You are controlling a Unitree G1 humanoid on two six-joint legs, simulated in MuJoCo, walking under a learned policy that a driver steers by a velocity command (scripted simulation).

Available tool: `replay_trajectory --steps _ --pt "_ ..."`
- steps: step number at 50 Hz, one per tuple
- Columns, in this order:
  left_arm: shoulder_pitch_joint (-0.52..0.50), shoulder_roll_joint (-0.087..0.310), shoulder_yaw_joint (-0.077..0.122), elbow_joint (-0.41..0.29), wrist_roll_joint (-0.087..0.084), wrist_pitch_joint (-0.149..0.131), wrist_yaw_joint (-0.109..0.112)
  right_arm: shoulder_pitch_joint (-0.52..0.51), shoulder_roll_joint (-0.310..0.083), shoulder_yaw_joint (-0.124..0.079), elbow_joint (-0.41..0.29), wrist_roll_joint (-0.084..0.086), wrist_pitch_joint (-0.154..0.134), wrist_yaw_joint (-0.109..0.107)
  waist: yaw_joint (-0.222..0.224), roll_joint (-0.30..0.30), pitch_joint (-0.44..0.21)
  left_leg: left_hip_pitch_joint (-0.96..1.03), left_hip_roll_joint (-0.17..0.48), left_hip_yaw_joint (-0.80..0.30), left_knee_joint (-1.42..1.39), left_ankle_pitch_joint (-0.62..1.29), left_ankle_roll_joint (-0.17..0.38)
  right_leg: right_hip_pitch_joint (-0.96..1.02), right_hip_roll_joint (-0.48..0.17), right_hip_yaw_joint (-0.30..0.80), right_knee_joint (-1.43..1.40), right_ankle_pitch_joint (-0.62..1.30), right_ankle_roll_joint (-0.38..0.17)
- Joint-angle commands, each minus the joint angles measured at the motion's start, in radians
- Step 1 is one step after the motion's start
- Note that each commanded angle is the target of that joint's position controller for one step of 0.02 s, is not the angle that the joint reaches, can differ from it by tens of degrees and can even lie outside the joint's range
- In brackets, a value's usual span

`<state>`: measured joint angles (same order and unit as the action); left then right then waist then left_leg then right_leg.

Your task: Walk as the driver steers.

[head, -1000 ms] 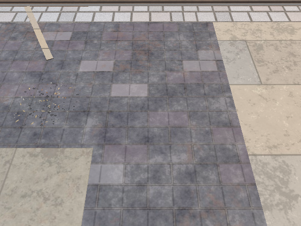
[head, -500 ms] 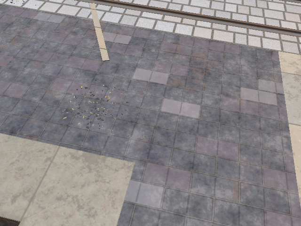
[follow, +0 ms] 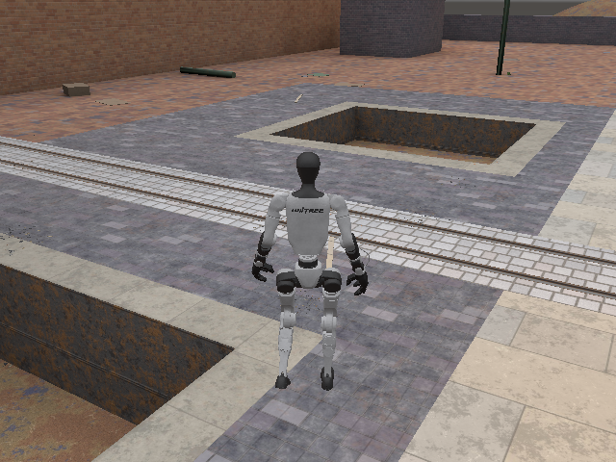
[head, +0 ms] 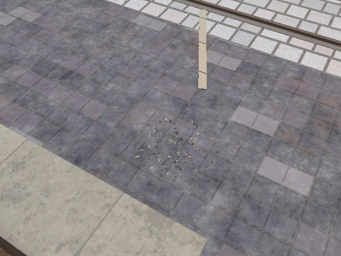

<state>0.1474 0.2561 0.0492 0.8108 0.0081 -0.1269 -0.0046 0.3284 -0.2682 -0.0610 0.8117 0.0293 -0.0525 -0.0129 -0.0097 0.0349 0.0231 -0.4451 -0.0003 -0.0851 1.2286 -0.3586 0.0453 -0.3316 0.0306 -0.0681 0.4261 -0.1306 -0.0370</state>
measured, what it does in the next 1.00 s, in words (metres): walks ahead, turning right: left foot, then right foot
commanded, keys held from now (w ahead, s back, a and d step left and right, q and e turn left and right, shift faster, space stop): w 0.14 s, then w+e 0.02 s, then e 0.72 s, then w+e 0.12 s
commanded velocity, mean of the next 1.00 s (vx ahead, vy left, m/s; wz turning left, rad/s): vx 0.21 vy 0.00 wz -0.25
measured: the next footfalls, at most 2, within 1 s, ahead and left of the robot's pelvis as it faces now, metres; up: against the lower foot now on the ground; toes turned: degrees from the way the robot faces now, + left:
left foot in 0.32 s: +0.33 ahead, +0.17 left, +0.00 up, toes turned +2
right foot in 0.76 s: +0.27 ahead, -0.08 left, +0.00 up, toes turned -17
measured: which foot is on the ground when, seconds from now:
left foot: up 0.00-0.30, down 0.32-0.76, up 0.78-1.00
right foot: down 0.00-0.32, up 0.34-0.74, down 0.76-1.00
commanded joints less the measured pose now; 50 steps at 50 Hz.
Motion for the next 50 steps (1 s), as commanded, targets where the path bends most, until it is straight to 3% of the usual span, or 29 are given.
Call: replay_trajectory --steps 1,5,8,11,13,15,16,17,18,19,20,21,22,24,26,29,33,36,37,38,39,40,41,42,43,44,46,48,50 --pt "0.034 0.079 0.020 -0.009 0.001 -0.016 -0.008 0.043 -0.029 -0.013 -0.074 0.002 0.005 0.000 -0.002 -0.110 -0.034 -0.152 0.115 -0.032 -0.023 0.049 0.003 0.129 -0.279 0.273 -0.282 -0.001 -0.176" --pt "0.076 0.134 0.037 0.040 -0.008 -0.026 -0.017 -0.047 -0.014 0.000 -0.116 -0.018 0.005 -0.001 0.000 -0.074 -0.007 -0.219 0.127 -0.030 -0.232 0.168 -0.002 0.149 -0.293 0.182 -0.326 0.108 -0.213" --pt "0.088 0.152 0.037 0.054 -0.023 -0.009 -0.012 -0.160 -0.014 0.010 -0.145 -0.022 -0.017 0.019 0.027 -0.072 0.006 -0.184 0.124 0.037 -0.440 0.315 -0.006 0.159 -0.254 0.103 -0.316 0.153 -0.184" --pt "0.168 0.175 0.034 0.084 -0.034 0.019 -0.008 -0.273 -0.004 0.020 -0.177 -0.018 -0.034 0.028 0.068 -0.090 0.033 -0.105 0.063 0.092 -0.588 0.355 -0.030 0.169 -0.235 0.089 -0.243 0.302 -0.156" --pt "0.191 0.187 0.034 0.100 -0.039 0.035 -0.006 -0.281 -0.035 0.011 -0.191 -0.016 -0.042 0.032 0.055 -0.123 0.005 -0.055 0.035 0.080 -0.663 0.345 -0.021 0.228 -0.252 0.117 -0.164 0.370 -0.126" --pt "0.157 0.181 0.029 0.094 -0.046 0.045 -0.001 -0.173 -0.084 -0.012 -0.154 -0.030 -0.047 0.026 -0.016 -0.129 -0.067 0.133 -0.001 0.091 -0.782 0.424 0.004 0.234 -0.215 0.121 -0.024 0.399 -0.072" --pt "0.158 0.157 0.018 0.087 -0.039 0.043 0.001 -0.081 -0.133 -0.031 -0.139 -0.044 -0.047 0.016 -0.065 -0.111 -0.125 0.312 0.033 0.069 -0.800 0.550 0.032 0.160 -0.158 0.100 0.119 0.367 -0.033" --pt "0.164 0.077 -0.012 0.046 -0.004 0.035 0.001 0.050 -0.229 -0.051 -0.132 -0.079 -0.040 -0.001 -0.100 0.064 -0.286 0.622 0.283 -0.143 -0.710 0.983 0.117 -0.068 -0.073 0.044 0.435 -0.046 0.029" --pt "0.321 0.017 -0.030 0.058 -0.010 0.035 0.000 0.045 -0.252 -0.047 -0.155 -0.083 -0.022 0.000 -0.046 0.272 -0.440 0.803 0.500 -0.368 -0.689 1.187 0.273 -0.284 0.013 0.100 0.718 -0.587 0.067" --pt "0.285 0.143 0.005 0.062 -0.037 0.046 0.003 0.043 -0.185 -0.040 -0.169 -0.068 -0.006 0.007 -0.084 0.165 -0.466 0.703 0.454 -0.337 -0.735 1.005 0.272 -0.307 -0.023 0.182 0.833 -0.563 0.066" --pt "0.207 0.158 0.016 0.033 -0.051 0.061 0.008 -0.017 -0.143 -0.026 -0.172 -0.052 -0.004 0.008 -0.061 0.129 -0.347 0.609 0.405 -0.241 -0.766 0.851 0.240 -0.381 -0.058 0.155 0.856 -0.507 0.062" --pt "0.181 0.131 0.015 0.030 -0.042 0.084 0.018 -0.080 -0.100 -0.013 -0.167 -0.038 -0.002 0.009 -0.029 0.092 -0.254 0.484 0.356 -0.170 -0.810 0.723 0.209 -0.389 -0.092 0.129 0.831 -0.448 0.073" --pt "0.187 0.118 0.019 0.033 -0.035 0.111 0.027 -0.142 -0.073 -0.005 -0.170 -0.040 0.000 0.012 0.004 0.108 -0.198 0.353 0.327 -0.113 -0.857 0.628 0.192 -0.333 -0.112 0.124 0.796 -0.397 0.088" --pt "0.231 0.083 0.021 0.029 -0.030 0.153 0.036 -0.223 -0.087 -0.010 -0.168 -0.061 -0.006 0.010 0.059 0.115 -0.138 0.143 0.292 -0.011 -0.943 0.542 0.191 -0.189 -0.097 0.086 0.779 -0.301 0.114" --pt "0.208 0.073 0.024 0.002 -0.024 0.169 0.039 -0.251 -0.094 -0.013 -0.163 -0.063 -0.013 0.002 0.065 0.110 -0.116 0.107 0.302 0.041 -0.969 0.499 0.199 -0.177 -0.101 0.079 0.708 -0.242 0.115" --pt "0.120 0.067 0.019 -0.055 -0.017 0.172 0.023 -0.243 -0.124 -0.025 -0.144 -0.049 -0.006 -0.019 0.039 0.091 -0.123 0.140 0.322 0.081 -0.977 0.411 0.194 -0.147 -0.120 0.076 0.541 -0.159 0.089" --pt "0.050 0.100 0.027 -0.114 -0.016 0.181 -0.005 -0.230 -0.157 -0.038 -0.123 -0.030 0.012 -0.021 0.008 0.099 -0.127 0.203 0.354 0.105 -0.946 0.346 0.179 -0.089 -0.104 0.035 0.395 -0.179 0.053" --pt "0.074 0.101 0.038 -0.125 -0.017 0.182 -0.018 -0.233 -0.169 -0.044 -0.106 -0.007 0.032 -0.020 0.029 0.082 -0.118 0.220 0.339 0.141 -0.846 0.260 0.113 0.013 -0.058 -0.023 0.182 -0.115 0.000" --pt "0.105 0.123 0.050 -0.115 -0.013 0.179 -0.011 -0.188 -0.144 -0.040 -0.086 -0.008 0.039 -0.019 0.028 0.040 -0.114 0.186 0.297 0.177 -0.762 0.176 0.057 0.085 -0.031 -0.013 0.097 -0.046 -0.031" --pt "0.137 0.209 0.076 -0.122 -0.007 0.172 0.005 -0.151 -0.102 -0.031 -0.072 -0.027 0.044 -0.016 0.018 -0.162 -0.101 0.044 0.199 0.271 -0.525 0.050 -0.033 0.192 -0.167 0.208 -0.029 0.193 -0.095" --pt "0.133 0.310 0.090 -0.161 0.005 0.168 0.017 -0.209 -0.072 -0.016 -0.134 -0.058 0.044 -0.016 0.020 -0.397 -0.062 -0.260 0.034 0.276 -0.231 -0.300 -0.126 0.276 -0.398 0.550 -0.075 0.433 -0.283" --pt "0.171 0.282 0.081 -0.163 0.030 0.144 0.006 -0.297 -0.110 -0.027 -0.152 -0.046 0.040 -0.020 0.092 -0.275 -0.135 -0.287 0.011 0.086 -0.070 -0.328 -0.114 0.239 -0.422 0.593 -0.108 0.383 -0.358" --pt "0.132 0.259 0.073 -0.170 0.028 0.125 0.003 -0.297 -0.125 -0.035 -0.151 -0.024 0.043 -0.022 0.060 -0.215 -0.117 -0.304 0.025 0.045 -0.029 -0.241 -0.094 0.234 -0.371 0.509 -0.105 0.333 -0.314" --pt "0.066 0.232 0.069 -0.184 0.006 0.117 0.007 -0.269 -0.126 -0.041 -0.128 -0.024 0.047 -0.029 0.025 -0.156 -0.109 -0.306 0.042 0.027 -0.044 -0.143 -0.086 0.225 -0.317 0.440 -0.090 0.280 -0.251" --pt "0.013 0.193 0.057 -0.199 -0.014 0.120 0.013 -0.261 -0.138 -0.047 -0.116 -0.036 0.052 -0.038 0.009 -0.136 -0.108 -0.297 0.049 0.018 -0.067 -0.086 -0.087 0.213 -0.289 0.404 -0.084 0.273 -0.210" --pt "-0.012 0.179 0.049 -0.210 -0.019 0.126 0.019 -0.249 -0.137 -0.050 -0.113 -0.043 0.053 -0.040 -0.008 -0.144 -0.121 -0.248 0.041 0.022 -0.063 -0.044 -0.092 0.182 -0.265 0.373 -0.078 0.316 -0.198" --pt "0.034 0.160 0.046 -0.209 -0.020 0.132 0.031 -0.227 -0.110 -0.044 -0.111 -0.037 0.042 -0.024 -0.001 -0.142 -0.169 -0.223 0.026 0.035 -0.122 0.053 -0.094 0.208 -0.221 0.366 -0.116 0.049 -0.195" --pt "0.075 0.169 0.049 -0.208 -0.024 0.131 0.040 -0.278 -0.098 -0.039 -0.125 -0.026 0.028 -0.009 0.028 -0.157 -0.126 -0.251 0.018 0.033 -0.270 0.100 -0.093 0.230 -0.217 0.428 -0.178 -0.251 -0.199" --pt "0.091 0.187 0.056 -0.207 -0.019 0.126 0.046 -0.318 -0.093 -0.036 -0.136 -0.023 0.010 0.003 0.042 -0.175 -0.086 -0.226 0.006 0.024 -0.414 0.113 -0.095 0.229 -0.218 0.460 -0.199 -0.299 -0.201"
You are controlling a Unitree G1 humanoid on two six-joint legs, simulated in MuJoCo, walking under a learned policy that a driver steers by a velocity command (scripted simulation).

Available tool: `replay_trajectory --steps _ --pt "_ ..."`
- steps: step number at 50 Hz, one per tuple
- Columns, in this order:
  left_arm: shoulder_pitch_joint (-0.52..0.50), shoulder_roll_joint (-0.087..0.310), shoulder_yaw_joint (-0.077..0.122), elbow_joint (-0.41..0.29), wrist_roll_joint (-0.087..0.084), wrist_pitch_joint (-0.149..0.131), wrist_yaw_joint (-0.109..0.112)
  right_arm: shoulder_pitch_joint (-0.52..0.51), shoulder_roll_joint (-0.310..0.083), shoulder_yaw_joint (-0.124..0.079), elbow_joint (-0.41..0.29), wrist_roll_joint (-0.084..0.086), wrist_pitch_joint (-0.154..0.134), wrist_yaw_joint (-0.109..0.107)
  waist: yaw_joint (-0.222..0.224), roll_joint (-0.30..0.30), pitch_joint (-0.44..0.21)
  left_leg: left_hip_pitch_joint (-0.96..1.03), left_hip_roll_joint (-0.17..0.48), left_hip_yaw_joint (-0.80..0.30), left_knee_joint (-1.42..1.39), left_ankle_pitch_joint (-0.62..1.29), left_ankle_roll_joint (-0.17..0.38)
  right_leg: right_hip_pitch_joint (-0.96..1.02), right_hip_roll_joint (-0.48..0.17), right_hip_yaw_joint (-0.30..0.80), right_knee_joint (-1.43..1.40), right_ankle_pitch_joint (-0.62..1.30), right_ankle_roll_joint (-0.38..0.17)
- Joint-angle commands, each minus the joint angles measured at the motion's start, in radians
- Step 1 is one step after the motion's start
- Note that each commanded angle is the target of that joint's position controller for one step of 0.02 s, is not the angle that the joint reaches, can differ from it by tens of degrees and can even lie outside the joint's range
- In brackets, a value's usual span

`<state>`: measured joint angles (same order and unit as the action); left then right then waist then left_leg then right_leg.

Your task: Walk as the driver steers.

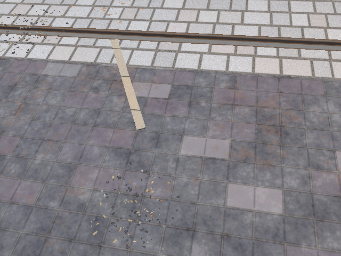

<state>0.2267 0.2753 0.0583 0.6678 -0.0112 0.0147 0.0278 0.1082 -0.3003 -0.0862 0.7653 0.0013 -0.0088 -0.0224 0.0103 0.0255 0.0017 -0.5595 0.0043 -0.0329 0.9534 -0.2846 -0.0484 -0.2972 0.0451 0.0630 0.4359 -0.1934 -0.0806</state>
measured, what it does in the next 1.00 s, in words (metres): walks ahead, turning left: left foot, then right foot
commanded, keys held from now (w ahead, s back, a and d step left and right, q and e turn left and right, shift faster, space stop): w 0.08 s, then w+q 0.78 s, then w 0.14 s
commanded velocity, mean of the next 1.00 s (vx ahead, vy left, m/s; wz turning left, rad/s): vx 0.43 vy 0.00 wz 0.25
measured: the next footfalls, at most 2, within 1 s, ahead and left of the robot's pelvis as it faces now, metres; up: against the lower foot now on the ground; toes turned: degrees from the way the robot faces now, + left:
left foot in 0.28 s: +0.14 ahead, +0.15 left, +0.00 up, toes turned -2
right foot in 0.74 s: +0.47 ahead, -0.03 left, +0.00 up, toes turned +16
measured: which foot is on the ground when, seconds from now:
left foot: up 0.00-0.26, down 0.28-0.74, up 0.76-1.00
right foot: down 0.00-0.30, up 0.32-0.72, down 0.74-1.00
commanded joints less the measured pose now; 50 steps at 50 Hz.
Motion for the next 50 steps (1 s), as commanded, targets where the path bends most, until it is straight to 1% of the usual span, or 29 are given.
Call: replay_trajectory --steps 1,5,9,12,14,15,16,17,18,20,21,23,26,28,30,33,35,36,37,38,39,40,41,42,43,44,46,48,50 --pt "0.025 0.171 0.047 -0.064 0.008 -0.020 0.016 -0.089 -0.060 -0.007 -0.086 0.006 -0.045 0.018 0.026 -0.168 -0.067 -0.095 0.000 -0.027 -0.185 0.049 0.002 0.207 -0.239 0.335 -0.208 -0.235 -0.154" --pt "0.054 0.160 0.039 -0.049 0.012 -0.033 0.002 -0.090 -0.050 0.003 -0.073 0.010 -0.079 0.041 0.052 -0.173 -0.048 0.013 0.009 0.000 -0.313 0.050 0.024 0.172 -0.244 0.329 -0.205 -0.231 -0.161" --pt "0.078 0.173 0.034 -0.035 0.011 -0.048 -0.017 -0.106 -0.062 0.013 -0.081 0.031 -0.096 0.060 0.071 -0.160 0.008 0.071 0.020 0.027 -0.378 0.034 0.080 0.135 -0.275 0.344 -0.214 -0.298 -0.161" --pt "0.067 0.166 0.027 -0.026 0.008 -0.049 -0.030 -0.038 -0.056 0.018 -0.061 0.027 -0.101 0.069 0.028 -0.129 0.008 0.216 -0.003 0.066 -0.462 0.063 0.126 0.075 -0.252 0.287 -0.166 -0.303 -0.131" --pt "0.053 0.119 0.008 -0.027 0.017 -0.052 -0.033 0.098 -0.071 0.010 -0.020 0.028 -0.099 0.063 -0.032 -0.102 -0.023 0.392 0.017 0.025 -0.480 0.033 0.157 -0.016 -0.201 0.213 -0.049 -0.266 -0.085" --pt "0.012 0.065 -0.010 -0.049 0.027 -0.059 -0.032 0.207 -0.120 0.000 0.000 0.025 -0.101 0.056 -0.070 0.022 -0.043 0.508 0.143 -0.172 -0.567 -0.039 0.214 -0.128 -0.114 0.093 0.194 -0.179 -0.029" --pt "0.010 0.071 -0.006 -0.098 0.016 -0.082 -0.028 0.285 -0.242 -0.035 0.014 0.021 -0.095 0.059 -0.066 0.254 -0.029 0.670 0.302 -0.559 -0.688 -0.225 0.365 -0.428 0.008 -0.062 0.468 -0.230 0.042" --pt "-0.049 0.125 0.004 -0.115 0.003 -0.108 -0.023 0.341 -0.204 -0.029 0.013 0.023 -0.101 0.065 -0.116 0.212 0.009 0.722 0.365 -0.739 -0.753 -0.258 0.418 -0.601 -0.004 0.006 0.658 -0.365 0.059" --pt "-0.050 0.140 0.010 -0.111 -0.009 -0.124 -0.031 0.311 -0.162 -0.017 0.001 0.020 -0.106 0.063 -0.090 0.127 0.030 0.730 0.346 -0.666 -0.733 -0.211 0.388 -0.657 -0.050 0.044 0.728 -0.286 0.051" --pt "-0.060 0.124 0.009 -0.102 0.017 -0.137 -0.039 0.247 -0.127 -0.005 -0.035 0.017 -0.096 0.052 -0.061 0.028 0.024 0.675 0.266 -0.501 -0.731 -0.050 0.336 -0.633 -0.092 0.032 0.690 -0.139 0.057" --pt "-0.067 0.124 0.015 -0.102 0.027 -0.137 -0.041 0.221 -0.107 0.004 -0.045 0.015 -0.089 0.047 -0.042 0.022 0.021 0.617 0.234 -0.437 -0.741 0.052 0.313 -0.572 -0.111 0.030 0.625 -0.091 0.065" --pt "-0.081 0.090 0.010 -0.109 0.033 -0.133 -0.044 0.224 -0.100 0.007 -0.046 0.017 -0.076 0.035 -0.034 0.057 0.014 0.539 0.179 -0.341 -0.757 0.222 0.301 -0.485 -0.094 -0.013 0.528 -0.035 0.098" --pt "-0.174 0.037 -0.008 -0.127 0.027 -0.129 -0.045 0.256 -0.117 0.002 -0.027 0.018 -0.066 0.013 -0.058 0.058 0.025 0.440 0.117 -0.236 -0.746 0.352 0.272 -0.369 -0.050 -0.047 0.306 0.106 0.129" --pt "-0.243 0.025 -0.012 -0.140 0.018 -0.133 -0.052 0.292 -0.130 -0.001 -0.013 0.022 -0.059 0.003 -0.083 0.074 0.031 0.393 0.103 -0.226 -0.732 0.343 0.252 -0.285 -0.019 -0.055 0.179 0.193 0.134" --pt "-0.287 0.046 -0.005 -0.147 0.006 -0.135 -0.058 0.327 -0.136 -0.004 -0.002 0.027 -0.055 -0.001 -0.096 0.090 0.036 0.384 0.119 -0.260 -0.720 0.312 0.248 -0.222 -0.004 -0.044 0.114 0.232 0.133" --pt "-0.282 0.088 0.014 -0.147 -0.003 -0.141 -0.059 0.321 -0.143 -0.010 0.000 0.035 -0.046 -0.007 -0.068 0.103 0.033 0.452 0.161 -0.340 -0.663 0.321 0.222 -0.166 -0.013 -0.003 0.046 0.191 0.106" --pt "-0.184 0.127 0.035 -0.124 -0.005 -0.149 -0.049 0.291 -0.141 -0.014 -0.012 0.029 -0.040 -0.006 -0.007 0.124 -0.015 0.472 0.147 -0.343 -0.551 0.483 0.195 -0.028 -0.009 -0.021 0.004 0.140 0.062" --pt "-0.068 0.159 0.052 -0.099 0.003 -0.152 -0.040 0.271 -0.118 -0.007 -0.028 0.022 -0.040 0.000 0.052 0.107 -0.107 0.430 0.094 -0.309 -0.399 0.545 0.166 0.161 -0.043 -0.010 -0.009 0.156 0.022" --pt "0.111 0.217 0.067 -0.083 0.021 -0.148 -0.027 0.249 -0.064 0.013 -0.065 0.001 -0.043 0.005 0.128 0.021 -0.276 0.275 0.031 -0.256 -0.119 0.371 0.135 0.461 -0.215 0.154 0.035 0.085 -0.053" --pt "0.177 0.264 0.076 -0.044 0.028 -0.135 -0.033 0.412 0.035 0.045 -0.080 0.025 -0.053 0.008 0.055 -0.333 -0.425 -0.080 -0.107 -0.161 0.196 -0.281 0.081 0.783 -0.458 0.613 -0.040 -0.092 -0.209" --pt "0.160 0.165 0.057 -0.054 0.018 -0.130 -0.036 0.410 -0.069 0.025 -0.056 0.050 -0.054 0.004 0.067 -0.260 -0.343 -0.197 -0.023 -0.173 0.337 -0.289 0.076 0.707 -0.473 0.708 -0.107 -0.255 -0.194" --pt "0.104 0.110 0.043 -0.058 0.012 -0.125 -0.030 0.295 -0.127 0.008 -0.070 0.049 -0.050 0.004 0.084 -0.150 -0.187 -0.224 0.015 -0.145 0.357 -0.189 0.072 0.560 -0.427 0.536 -0.127 -0.218 -0.152" --pt "0.053 0.102 0.037 -0.054 0.013 -0.122 -0.031 0.233 -0.126 0.006 -0.087 0.033 -0.047 0.004 0.062 -0.072 -0.099 -0.194 0.054 -0.112 0.339 -0.111 0.065 0.420 -0.385 0.407 -0.150 -0.103 -0.133" --pt "0.020 0.085 0.032 -0.041 0.018 -0.120 -0.034 0.192 -0.114 0.003 -0.102 0.020 -0.046 0.008 0.041 -0.069 -0.039 -0.171 0.079 -0.105 0.299 -0.069 0.062 0.313 -0.346 0.323 -0.181 -0.017 -0.125" --pt "-0.003 0.074 0.028 -0.033 0.026 -0.122 -0.034 0.195 -0.097 0.001 -0.109 0.024 -0.039 0.014 0.013 -0.105 -0.014 -0.130 0.104 -0.102 0.277 -0.046 0.063 0.239 -0.316 0.246 -0.213 0.025 -0.115" --pt "-0.010 0.069 0.028 -0.022 0.024 -0.128 -0.037 0.200 -0.072 0.006 -0.111 0.029 -0.033 0.018 0.001 -0.124 -0.001 -0.103 0.110 -0.092 0.252 -0.039 0.063 0.191 -0.298 0.201 -0.243 0.044 -0.118" --pt "-0.002 0.081 0.033 0.009 0.013 -0.141 -0.044 0.181 -0.031 0.018 -0.122 0.025 -0.024 0.020 -0.011 -0.112 0.025 -0.101 0.113 -0.083 0.178 -0.029 0.058 0.140 -0.297 0.138 -0.286 0.103 -0.140" --pt "0.007 0.115 0.043 0.034 0.010 -0.146 -0.046 0.137 -0.019 0.028 -0.137 0.012 -0.027 0.024 -0.012 -0.092 0.038 -0.120 0.116 -0.079 0.067 0.036 0.050 0.140 -0.304 0.089 -0.309 0.163 -0.157" --pt "0.002 0.136 0.047 0.049 0.005 -0.141 -0.046 0.086 -0.016 0.037 -0.145 0.008 -0.039 0.036 -0.004 -0.080 0.039 -0.097 0.116 -0.054 -0.070 0.152 0.054 0.144 -0.280 0.019 -0.312 0.203 -0.146"
Over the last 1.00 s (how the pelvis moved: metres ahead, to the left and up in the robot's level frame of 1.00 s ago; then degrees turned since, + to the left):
0.25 0.01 0.01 -21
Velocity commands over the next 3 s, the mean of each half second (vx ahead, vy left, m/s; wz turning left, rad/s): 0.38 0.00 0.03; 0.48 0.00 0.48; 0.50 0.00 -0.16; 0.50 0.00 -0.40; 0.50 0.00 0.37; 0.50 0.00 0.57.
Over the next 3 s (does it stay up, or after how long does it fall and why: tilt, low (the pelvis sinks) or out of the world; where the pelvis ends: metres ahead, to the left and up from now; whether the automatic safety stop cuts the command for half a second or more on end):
stays up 1.50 0.31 0.00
